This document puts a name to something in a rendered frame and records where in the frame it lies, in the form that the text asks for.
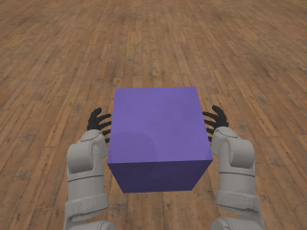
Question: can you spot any left robot upper arm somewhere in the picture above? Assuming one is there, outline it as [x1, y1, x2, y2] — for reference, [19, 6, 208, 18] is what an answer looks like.
[69, 219, 116, 230]

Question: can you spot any carton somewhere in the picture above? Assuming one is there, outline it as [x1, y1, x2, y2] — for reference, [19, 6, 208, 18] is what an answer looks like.
[106, 86, 214, 194]

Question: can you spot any right robot hand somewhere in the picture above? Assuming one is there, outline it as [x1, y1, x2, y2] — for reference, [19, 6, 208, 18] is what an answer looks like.
[202, 105, 228, 142]

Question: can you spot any right robot upper arm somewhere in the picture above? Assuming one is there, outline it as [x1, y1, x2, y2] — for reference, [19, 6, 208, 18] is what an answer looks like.
[210, 217, 263, 230]

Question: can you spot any left robot hand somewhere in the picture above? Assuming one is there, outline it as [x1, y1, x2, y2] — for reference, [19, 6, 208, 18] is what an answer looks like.
[87, 107, 112, 143]

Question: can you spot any robot right forearm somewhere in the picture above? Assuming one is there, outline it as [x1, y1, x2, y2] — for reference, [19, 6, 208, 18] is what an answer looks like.
[210, 126, 266, 230]

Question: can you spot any robot left forearm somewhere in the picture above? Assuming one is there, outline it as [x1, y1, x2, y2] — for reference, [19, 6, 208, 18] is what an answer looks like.
[63, 129, 108, 230]

